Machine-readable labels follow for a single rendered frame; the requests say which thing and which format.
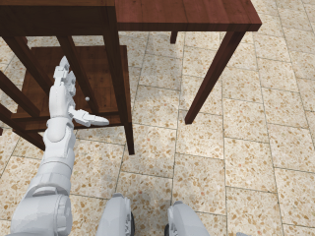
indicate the right robot shin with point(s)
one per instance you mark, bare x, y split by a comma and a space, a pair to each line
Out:
170, 231

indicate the left robot forearm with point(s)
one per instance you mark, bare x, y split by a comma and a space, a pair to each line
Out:
56, 167

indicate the robot left hand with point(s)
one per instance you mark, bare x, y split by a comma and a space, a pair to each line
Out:
61, 96

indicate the table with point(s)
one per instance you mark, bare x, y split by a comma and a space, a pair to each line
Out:
236, 17

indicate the right robot thigh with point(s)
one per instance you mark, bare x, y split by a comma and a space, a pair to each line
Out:
185, 221

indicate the robot left upper arm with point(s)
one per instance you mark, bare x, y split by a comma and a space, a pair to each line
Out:
49, 215

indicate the chair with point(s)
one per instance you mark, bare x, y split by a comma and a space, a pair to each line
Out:
101, 71

